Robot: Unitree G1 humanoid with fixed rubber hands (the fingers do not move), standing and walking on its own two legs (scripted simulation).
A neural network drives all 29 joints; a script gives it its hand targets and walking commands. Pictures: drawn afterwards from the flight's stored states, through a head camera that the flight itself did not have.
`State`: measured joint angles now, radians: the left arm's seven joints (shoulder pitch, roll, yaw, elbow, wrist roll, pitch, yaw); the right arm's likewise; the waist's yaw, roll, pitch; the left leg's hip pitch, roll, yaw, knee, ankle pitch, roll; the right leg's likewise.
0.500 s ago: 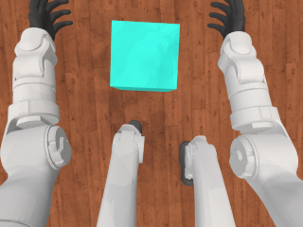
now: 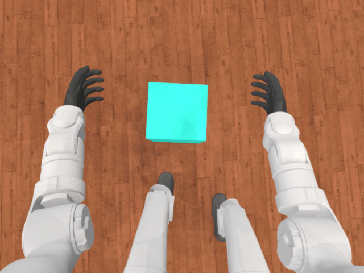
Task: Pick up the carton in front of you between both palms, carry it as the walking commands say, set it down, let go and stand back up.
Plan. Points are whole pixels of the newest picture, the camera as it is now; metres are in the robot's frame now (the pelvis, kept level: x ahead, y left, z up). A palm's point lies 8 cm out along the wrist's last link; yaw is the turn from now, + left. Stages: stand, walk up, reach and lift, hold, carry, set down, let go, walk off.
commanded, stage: let go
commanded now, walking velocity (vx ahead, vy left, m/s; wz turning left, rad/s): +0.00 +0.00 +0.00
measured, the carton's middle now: (177, 116) +0.47 +0.08 -0.55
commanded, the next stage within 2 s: stand in 1.08 s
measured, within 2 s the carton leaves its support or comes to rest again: neither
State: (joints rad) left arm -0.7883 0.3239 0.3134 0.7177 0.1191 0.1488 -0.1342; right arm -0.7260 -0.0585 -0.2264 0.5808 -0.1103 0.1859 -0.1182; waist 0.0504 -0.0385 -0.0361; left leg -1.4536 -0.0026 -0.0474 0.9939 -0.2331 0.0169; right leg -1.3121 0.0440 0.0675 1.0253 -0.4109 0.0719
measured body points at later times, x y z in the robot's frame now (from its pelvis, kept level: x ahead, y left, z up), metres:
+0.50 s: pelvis +0.06 -0.02 +0.09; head +0.17 +0.00 +0.52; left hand +0.26 +0.24 +0.00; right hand +0.30 -0.22 +0.00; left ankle +0.09 +0.10 -0.64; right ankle +0.02 -0.16 -0.64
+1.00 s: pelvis +0.08 -0.03 +0.10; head +0.10 -0.03 +0.55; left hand +0.24 +0.21 +0.02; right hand +0.27 -0.26 +0.03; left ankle +0.09 +0.10 -0.64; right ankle +0.02 -0.16 -0.64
